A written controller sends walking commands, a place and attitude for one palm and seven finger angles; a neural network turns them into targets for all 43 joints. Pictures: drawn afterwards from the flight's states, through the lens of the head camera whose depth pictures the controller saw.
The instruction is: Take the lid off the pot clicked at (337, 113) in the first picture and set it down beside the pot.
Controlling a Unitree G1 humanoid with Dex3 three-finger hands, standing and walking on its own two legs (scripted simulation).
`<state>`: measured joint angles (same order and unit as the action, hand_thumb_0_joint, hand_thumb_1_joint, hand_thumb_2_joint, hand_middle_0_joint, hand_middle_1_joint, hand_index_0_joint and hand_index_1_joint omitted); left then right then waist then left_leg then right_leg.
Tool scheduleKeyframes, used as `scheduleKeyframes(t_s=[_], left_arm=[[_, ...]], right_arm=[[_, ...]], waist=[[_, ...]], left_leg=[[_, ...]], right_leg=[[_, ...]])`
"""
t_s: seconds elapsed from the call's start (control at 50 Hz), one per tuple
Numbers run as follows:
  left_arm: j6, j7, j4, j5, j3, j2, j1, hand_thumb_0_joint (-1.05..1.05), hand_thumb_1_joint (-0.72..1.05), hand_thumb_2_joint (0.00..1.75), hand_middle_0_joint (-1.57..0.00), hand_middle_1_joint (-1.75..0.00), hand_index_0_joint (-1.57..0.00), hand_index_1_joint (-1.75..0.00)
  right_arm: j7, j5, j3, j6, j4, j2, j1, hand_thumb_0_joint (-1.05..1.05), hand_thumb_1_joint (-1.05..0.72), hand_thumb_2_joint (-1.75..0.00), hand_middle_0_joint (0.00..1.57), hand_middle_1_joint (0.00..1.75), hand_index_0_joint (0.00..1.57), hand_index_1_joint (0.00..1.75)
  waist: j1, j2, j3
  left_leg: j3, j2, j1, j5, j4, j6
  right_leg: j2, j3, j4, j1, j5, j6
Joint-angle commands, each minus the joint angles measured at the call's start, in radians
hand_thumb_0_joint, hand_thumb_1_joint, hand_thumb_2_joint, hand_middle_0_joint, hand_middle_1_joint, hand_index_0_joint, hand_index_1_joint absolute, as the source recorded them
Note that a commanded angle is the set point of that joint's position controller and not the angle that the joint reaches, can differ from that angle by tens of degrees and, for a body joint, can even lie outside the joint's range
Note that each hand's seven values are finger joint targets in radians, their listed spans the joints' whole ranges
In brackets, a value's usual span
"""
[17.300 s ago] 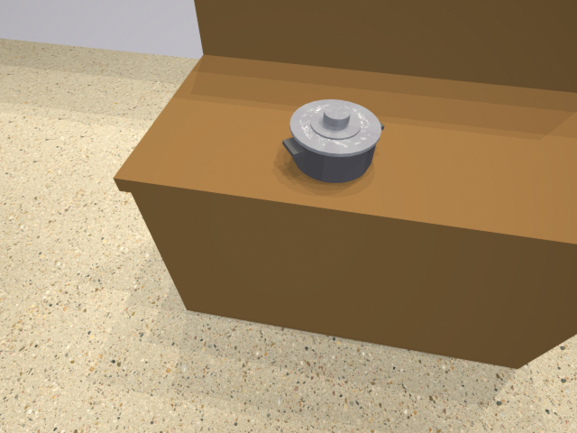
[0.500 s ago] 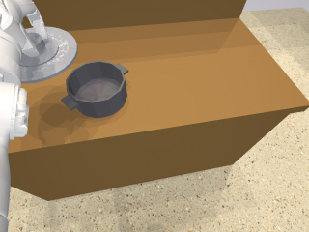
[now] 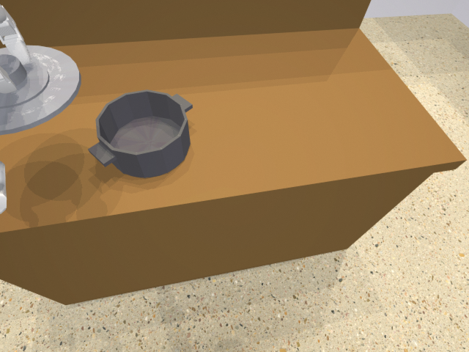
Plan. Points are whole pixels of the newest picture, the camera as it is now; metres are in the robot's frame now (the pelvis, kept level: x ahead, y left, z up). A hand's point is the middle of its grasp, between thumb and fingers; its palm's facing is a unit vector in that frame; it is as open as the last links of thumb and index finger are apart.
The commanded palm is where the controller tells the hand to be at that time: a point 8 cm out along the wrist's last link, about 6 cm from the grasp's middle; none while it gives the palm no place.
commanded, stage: move the lid sideways beside the pot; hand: left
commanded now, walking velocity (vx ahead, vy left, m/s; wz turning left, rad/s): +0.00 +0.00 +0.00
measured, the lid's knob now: (2, 71) +0.53 +0.29 +0.18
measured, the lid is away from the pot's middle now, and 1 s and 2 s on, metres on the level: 0.17 0.22 0.23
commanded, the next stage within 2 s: lower the lid onto the table in 0.70 s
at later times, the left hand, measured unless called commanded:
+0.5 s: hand out of the picture +0.50 +0.33 +0.21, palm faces -0.33 -0.18 -0.93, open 8.3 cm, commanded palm +0.55 +0.34 +0.28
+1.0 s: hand out of the picture +0.50 +0.33 +0.20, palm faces -0.37 -0.19 -0.91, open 8.3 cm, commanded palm +0.55 +0.33 +0.27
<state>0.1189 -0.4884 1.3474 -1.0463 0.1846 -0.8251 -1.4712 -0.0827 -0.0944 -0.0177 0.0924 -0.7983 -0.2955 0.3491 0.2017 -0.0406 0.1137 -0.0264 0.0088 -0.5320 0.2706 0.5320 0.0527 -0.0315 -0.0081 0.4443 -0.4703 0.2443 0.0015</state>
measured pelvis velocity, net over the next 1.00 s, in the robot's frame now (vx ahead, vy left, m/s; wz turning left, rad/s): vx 0.00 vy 0.01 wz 0.00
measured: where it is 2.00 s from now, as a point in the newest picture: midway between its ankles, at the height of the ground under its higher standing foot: outside the picture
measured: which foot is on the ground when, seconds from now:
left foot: down 0.00-1.00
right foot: down 0.00-1.00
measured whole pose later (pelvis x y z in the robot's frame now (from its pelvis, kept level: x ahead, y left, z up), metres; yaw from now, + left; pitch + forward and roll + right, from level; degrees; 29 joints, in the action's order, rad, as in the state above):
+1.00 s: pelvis +0.00 +0.01 +0.00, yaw +0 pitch +17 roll -3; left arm 0.10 -0.52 1.35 -1.05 0.16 -0.92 -1.45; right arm -0.09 -0.10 -0.03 0.11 -0.78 -0.30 0.34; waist 0.19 -0.05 0.10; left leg -0.03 0.01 -0.57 0.30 0.58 0.07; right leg -0.03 -0.01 0.46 -0.49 0.25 -0.01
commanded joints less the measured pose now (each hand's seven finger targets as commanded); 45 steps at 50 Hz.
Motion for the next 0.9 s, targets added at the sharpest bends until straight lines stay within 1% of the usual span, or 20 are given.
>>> scheduleKeyframes(t_s=[0.0,0.08,0.1,0.16,0.2,0.26,0.32,0.36,0.38,0.46,0.54,0.58,0.6,0.66,0.68,0.7,0.76,0.78,0.84,0.88], left_arm=[[-0.004,0.040,-0.235,-0.013,-0.033,-0.237,-0.569,0.00,0.52,0.98,-0.80,-1.11,-0.83,-1.12],[-0.006,0.028,-0.256,0.010,-0.008,-0.209,-0.556,0.00,0.52,0.98,-0.80,-1.11,-0.83,-1.12],[-0.010,0.030,-0.280,0.000,-0.044,-0.262,-0.578,0.00,0.52,0.98,-0.80,-1.11,-0.83,-1.12],[-0.015,0.025,-0.269,0.002,-0.046,-0.274,-0.569,0.00,0.52,0.98,-0.80,-1.11,-0.83,-1.12],[-0.023,0.026,-0.307,0.002,-0.061,-0.300,-0.583,0.00,0.52,0.98,-0.80,-1.11,-0.83,-1.12],[-0.020,0.022,-0.246,-0.001,-0.050,-0.293,-0.536,0.00,0.52,0.98,-0.80,-1.11,-0.83,-1.12],[-0.025,0.026,-0.276,-0.014,-0.077,-0.337,-0.551,0.00,0.52,0.98,-0.80,-1.11,-0.83,-1.12],[-0.025,0.022,-0.263,-0.013,-0.072,-0.336,-0.539,0.00,0.52,0.98,-0.80,-1.11,-0.83,-1.12],[-0.026,0.017,-0.259,-0.007,-0.049,-0.301,-0.521,0.00,0.52,0.98,-0.80,-1.11,-0.83,-1.12],[-0.025,0.019,-0.256,-0.014,-0.075,-0.348,-0.528,0.00,0.52,0.98,-0.80,-1.11,-0.83,-1.12],[-0.018,0.011,-0.237,0.004,-0.006,-0.250,-0.516,0.00,0.52,0.98,-0.80,-1.11,-0.83,-1.12],[-0.024,0.010,-0.274,0.010,-0.033,-0.286,-0.527,0.00,0.52,0.98,-0.80,-1.11,-0.83,-1.12],[-0.027,0.014,-0.286,0.001,-0.072,-0.344,-0.544,0.00,0.52,0.98,-0.80,-1.11,-0.83,-1.12],[-0.033,0.013,-0.312,0.007,-0.048,-0.317,-0.585,0.00,0.52,0.98,-0.80,-1.11,-0.83,-1.12],[-0.037,0.006,-0.356,0.023,-0.024,-0.282,-0.605,0.00,0.52,0.98,-0.80,-1.11,-0.83,-1.12],[-0.036,0.011,-0.343,0.011,-0.056,-0.315,-0.603,0.00,0.52,0.98,-0.80,-1.11,-0.83,-1.12],[-0.037,0.013,-0.263,-0.006,-0.079,-0.353,-0.536,0.00,0.52,0.98,-0.80,-1.11,-0.83,-1.12],[-0.038,0.008,-0.262,-0.001,-0.074,-0.346,-0.519,0.00,0.52,0.98,-0.80,-1.11,-0.83,-1.12],[-0.011,0.005,-0.161,-0.003,-0.015,-0.270,-0.480,0.00,0.52,0.98,-0.80,-1.11,-0.83,-1.12],[-0.014,0.009,-0.191,0.000,-0.016,-0.258,-0.483,0.00,0.52,0.98,-0.80,-1.11,-0.83,-1.12]], right_arm=[[-0.020,0.002,0.049,-0.007,0.043,-0.179,0.104,0.00,-0.90,-0.90,0.20,0.30,0.20,0.30],[-0.022,-0.005,0.049,-0.005,0.044,-0.182,0.097,0.00,-0.90,-0.90,0.20,0.30,0.20,0.30],[-0.022,-0.002,0.049,-0.003,0.041,-0.182,0.100,0.00,-0.90,-0.90,0.20,0.30,0.20,0.30],[-0.027,-0.003,0.049,-0.004,0.043,-0.180,0.105,0.00,-0.90,-0.90,0.20,0.30,0.20,0.30],[-0.028,-0.001,0.049,-0.003,0.045,-0.181,0.102,0.00,-0.90,-0.90,0.20,0.30,0.20,0.30],[-0.029,-0.005,0.042,0.001,0.044,-0.179,0.097,0.00,-0.90,-0.90,0.20,0.30,0.20,0.30],[-0.028,-0.003,0.041,0.006,0.050,-0.180,0.098,0.00,-0.90,-0.90,0.20,0.30,0.20,0.30],[-0.028,-0.003,0.039,0.009,0.051,-0.180,0.097,0.00,-0.90,-0.90,0.20,0.30,0.20,0.30],[-0.027,-0.006,0.039,0.010,0.054,-0.179,0.093,0.00,-0.90,-0.90,0.20,0.30,0.20,0.30],[-0.029,-0.004,0.038,0.013,0.054,-0.183,0.103,0.00,-0.90,-0.90,0.20,0.30,0.20,0.30],[-0.027,-0.010,0.039,0.010,0.051,-0.184,0.108,0.00,-0.90,-0.90,0.20,0.30,0.20,0.30],[-0.031,-0.009,0.040,0.005,0.048,-0.187,0.106,0.00,-0.90,-0.90,0.20,0.30,0.20,0.30],[-0.034,-0.006,0.040,0.004,0.047,-0.188,0.112,0.00,-0.90,-0.90,0.20,0.30,0.20,0.30],[-0.035,-0.008,0.041,-0.007,0.044,-0.182,0.122,0.00,-0.90,-0.90,0.20,0.30,0.20,0.30],[-0.035,-0.013,0.041,-0.012,0.045,-0.182,0.118,0.00,-0.90,-0.90,0.20,0.30,0.20,0.30],[-0.032,-0.007,0.044,-0.013,0.040,-0.183,0.126,0.00,-0.90,-0.90,0.20,0.30,0.20,0.30],[-0.033,-0.003,0.037,-0.007,0.037,-0.186,0.129,0.00,-0.90,-0.90,0.20,0.30,0.20,0.30],[-0.032,-0.006,0.035,-0.004,0.041,-0.184,0.122,0.00,-0.90,-0.90,0.20,0.30,0.20,0.30],[-0.023,-0.009,0.033,0.006,0.041,-0.189,0.119,0.00,-0.90,-0.90,0.20,0.30,0.20,0.30],[-0.023,-0.008,0.036,0.007,0.042,-0.192,0.115,0.00,-0.90,-0.90,0.20,0.30,0.20,0.30]], waist=[[-0.014,-0.146,0.440],[-0.013,-0.150,0.429],[-0.015,-0.147,0.461],[-0.010,-0.121,0.460],[-0.017,-0.149,0.494],[-0.016,-0.140,0.418],[-0.024,-0.171,0.462],[-0.023,-0.169,0.435],[-0.025,-0.180,0.436],[-0.021,-0.143,0.442],[-0.009,-0.172,0.403],[-0.016,-0.158,0.436],[-0.017,-0.147,0.465],[-0.014,-0.209,0.481],[-0.017,-0.229,0.498],[-0.019,-0.237,0.498],[-0.019,-0.188,0.440],[-0.026,-0.176,0.440],[-0.015,-0.161,0.342],[-0.022,-0.166,0.370]], left_leg=[[0.055,-0.007,0.445,-0.584,0.044,0.003],[0.051,-0.007,0.451,-0.588,0.043,0.004],[0.056,-0.013,0.461,-0.593,0.047,0.004],[0.053,-0.010,0.446,-0.585,0.049,0.011],[0.052,-0.013,0.475,-0.635,0.059,0.007],[0.050,-0.012,0.429,-0.590,0.054,0.008],[0.058,-0.017,0.463,-0.677,0.070,-0.002],[0.058,-0.016,0.444,-0.659,0.069,-0.002],[0.056,-0.018,0.459,-0.704,0.074,-0.008],[0.058,-0.019,0.439,-0.642,0.071,0.001],[0.066,-0.024,0.452,-0.618,0.061,-0.006],[0.061,-0.025,0.466,-0.616,0.063,-0.002],[0.060,-0.024,0.465,-0.616,0.068,0.004],[0.062,-0.021,0.496,-0.655,0.070,-0.003],[0.072,-0.027,0.537,-0.736,0.073,-0.018],[0.077,-0.031,0.552,-0.746,0.082,-0.020],[0.062,-0.020,0.461,-0.662,0.076,-0.010],[0.060,-0.019,0.456,-0.691,0.077,-0.012],[0.059,-0.019,0.388,-0.575,0.060,-0.012],[0.062,-0.020,0.411,-0.609,0.066,-0.015]], right_leg=[[-0.036,-0.015,-0.014,0.022,-0.323,-0.002],[-0.034,-0.021,-0.017,0.018,-0.325,0.000],[-0.034,-0.017,-0.014,0.027,-0.327,-0.005],[-0.034,-0.018,-0.011,0.038,-0.340,-0.009],[-0.033,-0.015,-0.006,0.041,-0.356,-0.010],[-0.035,-0.021,-0.009,0.023,-0.330,-0.007],[-0.036,-0.021,0.001,0.025,-0.354,-0.006],[-0.038,-0.025,0.000,0.022,-0.343,-0.006],[-0.038,-0.028,0.002,0.012,-0.356,-0.004],[-0.040,-0.027,0.001,0.025,-0.332,-0.009],[-0.041,-0.035,-0.010,-0.035,-0.284,-0.007],[-0.040,-0.033,-0.012,-0.012,-0.289,-0.006],[-0.040,-0.025,-0.007,0.009,-0.307,-0.010],[-0.040,-0.028,-0.007,-0.004,-0.312,-0.008],[-0.043,-0.035,-0.008,-0.017,-0.323,-0.005],[-0.046,-0.034,-0.008,-0.033,-0.308,-0.008],[-0.047,-0.032,-0.005,-0.008,-0.310,-0.007],[-0.045,-0.034,-0.001,0.007,-0.329,-0.005],[-0.045,-0.038,-0.006,-0.031,-0.274,-0.003],[-0.046,-0.042,0.002,-0.031,-0.282,0.002]])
